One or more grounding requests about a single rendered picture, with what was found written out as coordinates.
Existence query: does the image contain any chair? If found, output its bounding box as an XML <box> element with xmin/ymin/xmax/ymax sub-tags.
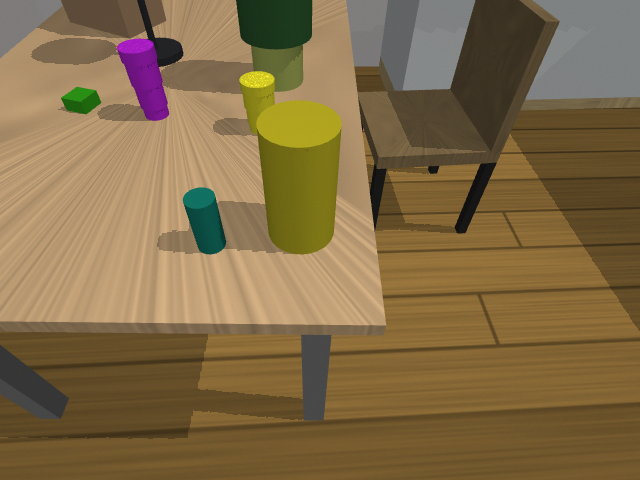
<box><xmin>357</xmin><ymin>0</ymin><xmax>560</xmax><ymax>234</ymax></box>

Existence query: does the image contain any desk lamp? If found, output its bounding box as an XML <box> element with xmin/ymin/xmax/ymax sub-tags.
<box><xmin>137</xmin><ymin>0</ymin><xmax>183</xmax><ymax>67</ymax></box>

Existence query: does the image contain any potted plant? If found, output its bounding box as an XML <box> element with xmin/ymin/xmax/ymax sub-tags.
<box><xmin>236</xmin><ymin>0</ymin><xmax>312</xmax><ymax>92</ymax></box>

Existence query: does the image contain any table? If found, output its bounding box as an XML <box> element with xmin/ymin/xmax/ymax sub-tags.
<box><xmin>0</xmin><ymin>0</ymin><xmax>386</xmax><ymax>420</ymax></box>

